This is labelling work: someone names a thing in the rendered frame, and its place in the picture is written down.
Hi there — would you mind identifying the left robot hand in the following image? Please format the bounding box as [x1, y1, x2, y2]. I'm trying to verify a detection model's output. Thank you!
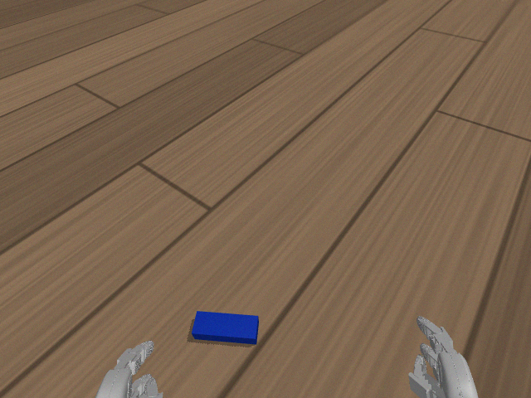
[95, 341, 163, 398]

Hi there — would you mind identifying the right robot hand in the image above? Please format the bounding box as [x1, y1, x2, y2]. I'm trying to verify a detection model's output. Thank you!
[408, 316, 478, 398]

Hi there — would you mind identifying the carton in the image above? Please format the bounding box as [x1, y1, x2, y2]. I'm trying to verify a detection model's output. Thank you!
[192, 311, 259, 344]

